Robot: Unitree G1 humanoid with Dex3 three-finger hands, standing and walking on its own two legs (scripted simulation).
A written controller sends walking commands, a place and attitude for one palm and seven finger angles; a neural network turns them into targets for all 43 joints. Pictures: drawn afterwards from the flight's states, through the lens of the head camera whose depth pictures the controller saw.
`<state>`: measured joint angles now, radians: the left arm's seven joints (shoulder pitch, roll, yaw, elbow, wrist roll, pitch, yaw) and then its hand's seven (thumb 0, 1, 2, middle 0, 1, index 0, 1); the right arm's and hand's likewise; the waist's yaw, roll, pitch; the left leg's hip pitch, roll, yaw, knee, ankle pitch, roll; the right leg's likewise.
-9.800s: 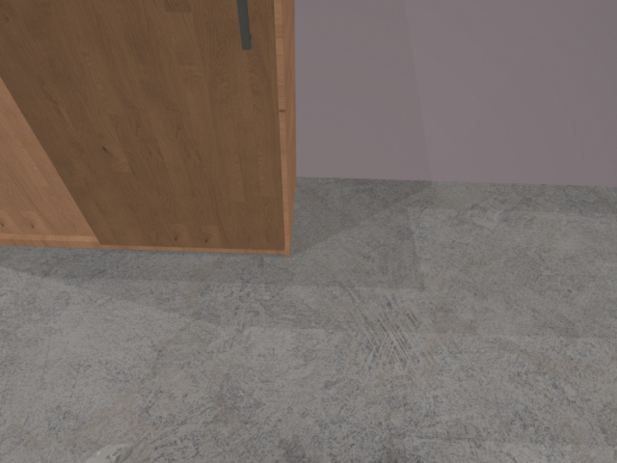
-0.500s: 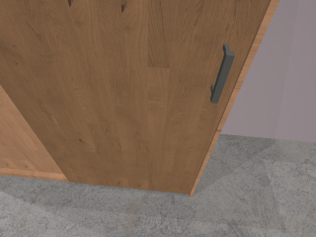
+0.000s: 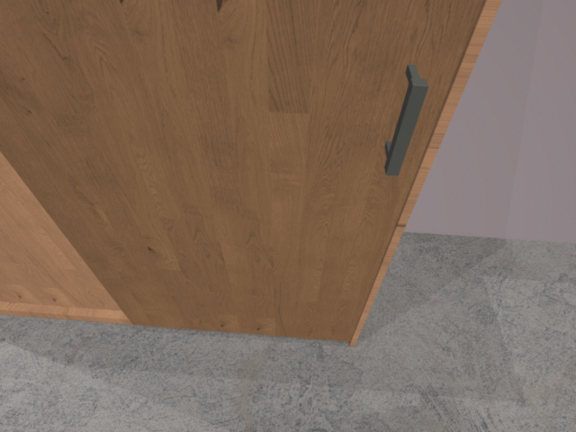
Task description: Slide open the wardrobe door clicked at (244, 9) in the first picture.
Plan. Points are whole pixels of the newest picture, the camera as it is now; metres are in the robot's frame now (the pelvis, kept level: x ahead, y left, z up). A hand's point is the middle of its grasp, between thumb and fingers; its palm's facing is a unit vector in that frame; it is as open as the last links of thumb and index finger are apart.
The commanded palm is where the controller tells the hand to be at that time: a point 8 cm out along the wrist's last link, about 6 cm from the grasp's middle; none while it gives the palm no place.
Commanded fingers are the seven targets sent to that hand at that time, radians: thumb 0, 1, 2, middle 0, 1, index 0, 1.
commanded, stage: raise the hand with hooked fingers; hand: right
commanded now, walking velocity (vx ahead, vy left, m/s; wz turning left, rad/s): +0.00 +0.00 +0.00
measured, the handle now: (401, 122) +0.50 -0.14 +0.19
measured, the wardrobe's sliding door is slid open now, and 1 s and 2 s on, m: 0.00 0.00 0.00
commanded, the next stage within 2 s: none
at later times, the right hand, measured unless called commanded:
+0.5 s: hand out of the picture +0.14 -0.21 +0.02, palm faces +0.27 +0.96 -0.08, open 9.4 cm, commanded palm +0.14 -0.25 +0.03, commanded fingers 0.00 -0.22 -0.61 0.25 0.74 0.25 0.74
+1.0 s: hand (522, 332) +0.22 -0.25 +0.10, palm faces +0.09 +0.99 -0.09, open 12.4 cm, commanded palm +0.19 -0.30 +0.12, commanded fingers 0.00 0.36 -0.36 0.29 1.11 0.29 1.11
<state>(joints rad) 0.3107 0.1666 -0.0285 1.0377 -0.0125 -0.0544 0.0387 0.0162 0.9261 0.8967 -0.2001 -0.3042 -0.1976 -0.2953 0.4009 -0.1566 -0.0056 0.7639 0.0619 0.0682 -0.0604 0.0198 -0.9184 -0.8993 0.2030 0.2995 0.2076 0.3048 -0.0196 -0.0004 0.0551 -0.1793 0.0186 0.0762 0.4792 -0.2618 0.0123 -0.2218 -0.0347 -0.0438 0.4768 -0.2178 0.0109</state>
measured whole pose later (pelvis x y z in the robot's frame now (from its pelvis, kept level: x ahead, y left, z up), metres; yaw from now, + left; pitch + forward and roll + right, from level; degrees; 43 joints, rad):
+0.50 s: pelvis -0.01 +0.01 -0.05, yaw -3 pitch +5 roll +1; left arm 0.18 0.25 0.03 0.52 -0.02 -0.23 0.05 0.01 0.91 0.90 -0.20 -0.30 -0.19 -0.30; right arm 0.59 -0.21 -0.18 -0.11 0.24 -0.46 0.14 0.02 -0.44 -0.71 0.23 0.59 0.24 0.60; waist -0.07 0.01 -0.08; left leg -0.52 0.02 0.13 0.91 -0.47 0.03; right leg -0.61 -0.05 0.03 0.93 -0.41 0.03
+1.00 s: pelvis +0.01 -0.01 -0.02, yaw -2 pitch +1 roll +1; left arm 0.28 0.29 -0.02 0.65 -0.06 -0.30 0.10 0.02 0.91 0.90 -0.20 -0.30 -0.20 -0.30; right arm 0.30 -0.32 -0.32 -0.12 0.35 -0.12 0.32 0.00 0.14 -0.46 0.27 0.96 0.28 0.97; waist -0.04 -0.04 -0.05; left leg -0.31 0.03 0.10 0.66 -0.37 0.00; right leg -0.39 -0.03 -0.01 0.69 -0.33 0.00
